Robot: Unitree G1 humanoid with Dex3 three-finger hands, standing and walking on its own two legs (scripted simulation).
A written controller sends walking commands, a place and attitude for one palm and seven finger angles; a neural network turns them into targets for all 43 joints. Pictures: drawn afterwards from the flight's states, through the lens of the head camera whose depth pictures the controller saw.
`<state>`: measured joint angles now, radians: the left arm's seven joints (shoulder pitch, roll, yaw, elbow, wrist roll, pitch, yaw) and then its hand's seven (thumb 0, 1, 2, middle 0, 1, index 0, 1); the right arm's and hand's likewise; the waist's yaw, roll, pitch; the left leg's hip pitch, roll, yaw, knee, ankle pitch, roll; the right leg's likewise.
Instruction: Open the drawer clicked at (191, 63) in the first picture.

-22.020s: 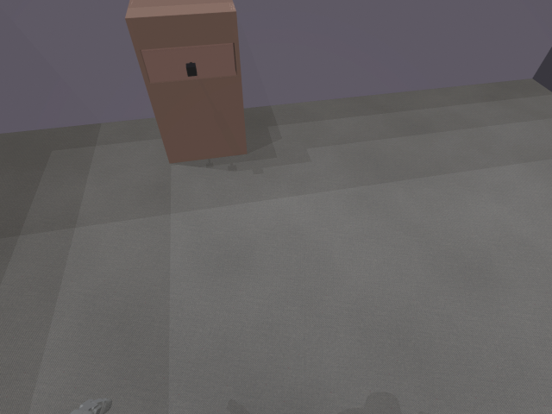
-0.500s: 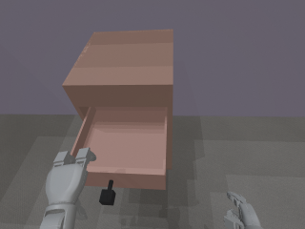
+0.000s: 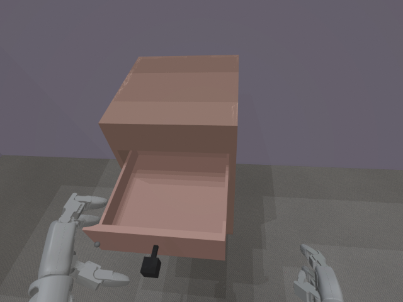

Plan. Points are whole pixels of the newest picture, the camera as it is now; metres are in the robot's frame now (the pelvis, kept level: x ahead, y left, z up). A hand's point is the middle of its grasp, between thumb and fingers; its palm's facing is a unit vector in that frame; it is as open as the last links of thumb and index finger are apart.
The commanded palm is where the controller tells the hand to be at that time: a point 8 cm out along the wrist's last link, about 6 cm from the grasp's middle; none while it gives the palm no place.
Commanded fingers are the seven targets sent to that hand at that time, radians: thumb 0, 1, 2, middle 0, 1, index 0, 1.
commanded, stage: draw the hand back to the body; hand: left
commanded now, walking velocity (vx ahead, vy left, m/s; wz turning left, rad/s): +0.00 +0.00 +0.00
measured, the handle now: (152, 259) +0.26 +0.19 -0.20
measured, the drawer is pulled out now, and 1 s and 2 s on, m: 0.29 0.29 0.29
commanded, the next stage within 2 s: step back with the hand held close in 0.86 s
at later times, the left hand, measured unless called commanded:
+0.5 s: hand (58, 215) +0.20 +0.23 +0.16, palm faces +0.37 -0.82 -0.42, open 10.1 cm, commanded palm +0.15 +0.28 +0.19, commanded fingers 0.00 0.65 0.80 -0.22 -0.46 -0.22 -0.46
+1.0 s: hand (48, 212) +0.20 +0.24 +0.18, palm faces +0.41 -0.81 -0.43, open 7.5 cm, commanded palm +0.14 +0.28 +0.19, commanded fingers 0.00 0.90 0.90 -0.20 -0.30 -0.20 -0.30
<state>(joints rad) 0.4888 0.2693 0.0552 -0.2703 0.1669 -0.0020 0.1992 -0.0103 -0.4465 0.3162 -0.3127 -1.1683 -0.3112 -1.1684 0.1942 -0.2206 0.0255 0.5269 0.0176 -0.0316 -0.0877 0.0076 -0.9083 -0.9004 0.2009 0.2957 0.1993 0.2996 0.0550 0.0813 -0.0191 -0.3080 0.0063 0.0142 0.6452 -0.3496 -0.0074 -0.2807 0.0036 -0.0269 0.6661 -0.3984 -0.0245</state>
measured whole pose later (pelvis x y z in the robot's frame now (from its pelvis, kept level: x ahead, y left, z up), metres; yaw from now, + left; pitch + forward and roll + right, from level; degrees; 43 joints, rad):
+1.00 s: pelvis +0.02 +0.00 +0.02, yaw +1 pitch -2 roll +0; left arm 0.55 0.33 0.29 -0.49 -0.07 -0.09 0.12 0.01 0.87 0.89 -0.21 -0.31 -0.21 -0.31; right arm 0.18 -0.21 0.02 0.61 0.02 -0.10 -0.08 0.01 -0.91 -0.90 0.20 0.30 0.20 0.30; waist 0.06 0.07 0.01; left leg -0.14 0.01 0.00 0.45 -0.28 -0.01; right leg -0.09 0.01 -0.04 0.43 -0.31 -0.03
